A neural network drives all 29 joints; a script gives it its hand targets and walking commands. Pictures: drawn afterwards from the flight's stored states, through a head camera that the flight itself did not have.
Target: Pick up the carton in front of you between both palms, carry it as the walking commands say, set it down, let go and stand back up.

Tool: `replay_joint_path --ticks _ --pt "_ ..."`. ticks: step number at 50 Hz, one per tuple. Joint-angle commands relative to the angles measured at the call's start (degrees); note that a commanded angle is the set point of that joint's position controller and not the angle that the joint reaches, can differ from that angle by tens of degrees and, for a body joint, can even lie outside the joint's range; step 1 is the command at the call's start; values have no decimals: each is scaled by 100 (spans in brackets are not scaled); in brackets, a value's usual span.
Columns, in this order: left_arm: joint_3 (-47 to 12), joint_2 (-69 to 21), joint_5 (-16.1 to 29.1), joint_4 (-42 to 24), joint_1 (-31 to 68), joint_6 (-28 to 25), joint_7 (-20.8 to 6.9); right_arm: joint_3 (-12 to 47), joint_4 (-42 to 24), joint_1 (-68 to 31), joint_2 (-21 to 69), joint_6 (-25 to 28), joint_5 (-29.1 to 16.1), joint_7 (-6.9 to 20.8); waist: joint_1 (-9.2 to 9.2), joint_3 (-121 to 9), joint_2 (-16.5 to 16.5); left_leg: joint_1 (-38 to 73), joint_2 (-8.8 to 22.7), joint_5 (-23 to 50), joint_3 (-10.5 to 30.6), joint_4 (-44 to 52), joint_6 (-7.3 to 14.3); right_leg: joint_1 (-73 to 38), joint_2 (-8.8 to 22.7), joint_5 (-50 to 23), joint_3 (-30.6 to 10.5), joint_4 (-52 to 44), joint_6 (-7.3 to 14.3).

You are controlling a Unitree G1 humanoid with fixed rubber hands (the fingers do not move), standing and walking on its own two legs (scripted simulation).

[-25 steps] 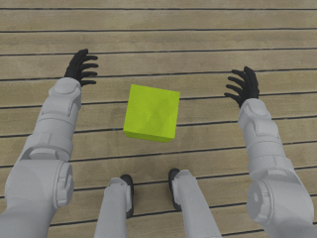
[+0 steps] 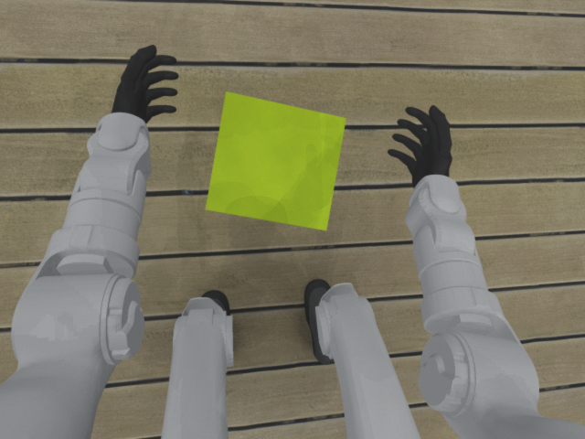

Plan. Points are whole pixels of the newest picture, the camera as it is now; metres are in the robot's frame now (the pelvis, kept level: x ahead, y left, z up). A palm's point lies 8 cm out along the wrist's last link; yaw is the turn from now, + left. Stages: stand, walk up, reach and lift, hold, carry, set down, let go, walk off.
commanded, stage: reach and lift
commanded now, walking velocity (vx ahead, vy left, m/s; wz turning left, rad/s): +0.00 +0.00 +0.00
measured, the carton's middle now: (271, 171) +0.47 -0.02 -0.44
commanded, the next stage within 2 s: none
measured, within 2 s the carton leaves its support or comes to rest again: leaves its support in 1.42 s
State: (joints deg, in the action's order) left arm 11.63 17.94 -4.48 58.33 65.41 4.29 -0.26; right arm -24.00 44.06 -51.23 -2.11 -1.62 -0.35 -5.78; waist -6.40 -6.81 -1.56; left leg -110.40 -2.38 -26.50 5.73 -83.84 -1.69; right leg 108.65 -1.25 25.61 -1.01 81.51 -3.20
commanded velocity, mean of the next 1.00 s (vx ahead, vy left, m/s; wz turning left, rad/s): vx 0.00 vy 0.00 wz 0.00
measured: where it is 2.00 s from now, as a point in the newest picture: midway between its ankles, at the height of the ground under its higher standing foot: (271, 342)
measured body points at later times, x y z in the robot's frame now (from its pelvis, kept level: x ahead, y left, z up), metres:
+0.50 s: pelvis -0.06 +0.00 -0.17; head +0.31 +0.02 +0.07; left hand +0.52 +0.16 -0.36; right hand +0.45 -0.21 -0.36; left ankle +0.06 +0.12 -0.53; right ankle +0.07 -0.14 -0.53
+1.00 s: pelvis -0.06 +0.00 -0.20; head +0.31 +0.01 +0.06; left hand +0.51 +0.14 -0.39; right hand +0.45 -0.20 -0.38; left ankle +0.06 +0.12 -0.53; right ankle +0.07 -0.14 -0.53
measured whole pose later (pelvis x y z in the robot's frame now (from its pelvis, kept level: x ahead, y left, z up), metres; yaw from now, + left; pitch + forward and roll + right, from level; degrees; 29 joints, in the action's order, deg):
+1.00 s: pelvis -0.06 +0.00 -0.20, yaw -2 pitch +37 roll -4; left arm -6.3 24.5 13.3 72.6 84.8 0.6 3.2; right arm -6.1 63.0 -74.8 -12.7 0.9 -17.9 -9.9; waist -5.3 18.0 1.7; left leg -131.5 -1.2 -31.9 4.5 -125.9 -1.6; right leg 130.4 -3.0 29.9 -1.2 122.6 -4.7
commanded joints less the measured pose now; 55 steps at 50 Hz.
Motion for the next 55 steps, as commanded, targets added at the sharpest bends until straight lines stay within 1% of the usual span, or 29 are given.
replay_joint_path --ticks 1,2,3,4,6,7,8,9,15,18,19,21,22,24,27,29,32,33,34,35,40,41,44,45,46,47,48,53,55 --pt "-111 813 200 -1028 1259 -202 128 497 -1137 -1101 -807 158 -483 -79 255 -5866 -498 2809 -166 2834 -656 -420 -7 -3096 -217 -3406 537 491 -181" --pt "-517 769 394 -1128 1457 -185 186 220 -735 -832 -874 143 -457 -83 -210 -6054 -837 3214 -146 3030 -433 -462 8 -2637 -297 -3319 677 667 -192" --pt "-394 924 274 -975 1693 -162 196 520 -511 -861 -821 71 -655 -98 160 -6193 -919 3430 -170 2925 -634 -866 22 -2330 -305 -3246 474 685 -142" --pt "-562 636 400 -880 1401 -141 238 421 -406 -453 -952 127 -619 -96 -132 -5963 -990 3294 -150 2947 -591 -700 -72 -1782 -354 -2902 717 799 -204" --pt "-586 827 690 -1085 1372 -99 300 675 -736 -742 -1202 74 -727 -182 -8 -6405 -782 3612 -122 3143 -419 -1172 -14 -1635 -372 -2758 670 1115 -230" --pt "-709 916 755 -734 1555 -31 287 630 -527 -865 -1193 28 -819 -165 -404 -6213 -845 3553 -74 3235 -238 -1346 55 -1226 -278 -2518 703 1289 -212" --pt "-767 864 709 -1026 1417 -59 292 608 -480 -901 -1394 24 -940 -146 -48 -6182 -1252 3280 -128 2514 -530 -1279 -62 -1388 -287 -2201 715 1327 -197" --pt "-1068 687 939 -1454 2041 -51 277 584 -279 -1291 -1400 1 -997 -133 -190 -5740 -1416 3199 -91 1991 -499 -1347 -72 -874 -251 -1748 806 1433 -135" --pt "-1052 1084 1104 -209 2805 191 274 718 84 -2540 -1691 -151 -947 -302 -333 -4873 -628 1698 50 375 -544 -1655 19 -894 -48 -717 837 1884 -181" --pt "-864 1428 931 222 3087 72 309 733 643 -2918 -1633 -208 -1159 -323 188 -4891 -678 1494 157 104 -723 -2138 47 -1213 62 -641 619 2300 -204" --pt "-920 1501 1065 853 3145 64 288 1012 810 -3080 -1450 -176 -1280 -269 -176 -4302 -332 1140 232 -193 -497 -2053 160 -857 -6 -354 779 2431 -207" --pt "-1018 1236 1147 1057 3305 41 270 968 1286 -3007 -1574 -105 -1065 -230 -26 -4015 -336 1038 126 -94 -591 -2164 92 -772 33 -344 715 2504 -232" --pt "-1064 1501 1325 828 3382 -24 276 691 1120 -3128 -1814 -40 -1011 -321 -317 -4194 -288 1034 205 -153 -580 -2482 45 -936 61 -334 750 2596 -186" --pt "-1270 1571 1268 1009 3491 -153 340 1001 1237 -3450 -1651 101 -1445 -297 93 -4161 -531 1250 237 291 -496 -2388 38 -748 37 -807 734 2824 -229" --pt "-1429 1515 1444 853 3649 -270 322 1062 1115 -3534 -1797 181 -1314 -359 -244 -4396 -413 1346 225 834 -357 -2763 27 -1044 107 -1234 746 3139 -219" --pt "-1445 1690 1499 601 3732 -359 401 1135 1175 -3460 -1918 314 -1550 -405 82 -4784 -617 1529 217 1036 -464 -3110 47 -1219 71 -1536 697 3389 -151" --pt "-1938 1445 1727 -193 3802 -457 418 1181 1165 -3165 -1791 405 -1534 -437 -368 -5296 -645 2306 198 1832 -316 -3329 -28 -1161 -67 -2016 657 3426 -121" --pt "-1813 1164 1695 -27 3314 -395 393 1580 1346 -2683 -1576 334 -1743 -375 9 -5382 -800 2210 160 2245 -493 -3507 19 -1194 -11 -2255 528 3522 -120" --pt "-1793 1309 1823 181 3303 -430 433 1653 1220 -2964 -1527 388 -1859 -314 -180 -5210 -331 2089 109 2148 -521 -3330 -23 -1620 -142 -2456 746 3597 -177" --pt "-1809 1302 1687 438 3021 -386 450 1530 1516 -2861 -1644 333 -1982 -319 313 -4948 -921 1608 175 2008 -459 -3300 12 -1486 -81 -2433 497 3759 -175" --pt "-1519 1327 1493 941 2654 -416 413 1755 1357 -2892 -1530 342 -1939 -373 324 -4014 -535 935 143 1006 -626 -3358 83 -1221 -204 -1459 395 3390 -159" --pt "-1773 1389 1759 381 3190 -468 405 1574 1154 -2994 -1719 403 -1766 -418 -93 -4070 -320 914 111 799 -410 -3223 100 -967 -214 -1295 497 3385 -187" --pt "-1926 663 1963 903 3217 -420 280 1594 1567 -3156 -1367 396 -1749 -356 -210 -3632 -552 826 136 567 -469 -3277 143 -732 -52 -812 489 3355 -48" --pt "-1890 821 1912 894 3157 -490 308 1676 1510 -3374 -1494 448 -1792 -357 173 -3713 -361 928 65 381 -557 -3170 116 -848 -211 -641 494 3239 -60" --pt "-1850 948 1857 753 3392 -536 358 1710 1296 -3533 -1355 437 -1887 -354 -104 -3766 -73 1040 150 501 -395 -3192 207 -896 -160 -873 584 3305 -104" --pt "-1441 1366 1664 961 3408 -492 402 1613 1324 -3564 -1428 349 -1631 -408 270 -3566 -94 723 186 456 -452 -3236 149 -702 -59 -628 461 3250 -145" --pt "-1683 1183 1852 1110 3426 -456 348 1787 1231 -3745 -1288 370 -1712 -436 -27 -3837 161 702 179 81 -364 -2989 251 -1229 -137 -624 609 3135 -120" --pt "-1850 621 1433 882 3913 -428 377 1746 1647 -3915 -664 278 -1796 -348 205 -4071 -735 1604 199 600 -422 -2961 218 -812 -263 -918 541 3179 -100" --pt "-1751 156 1438 521 3976 -421 333 1481 1637 -3784 -589 347 -1391 -320 -119 -4217 -692 1664 70 673 -371 -2932 79 -964 -278 -906 768 3147 -82"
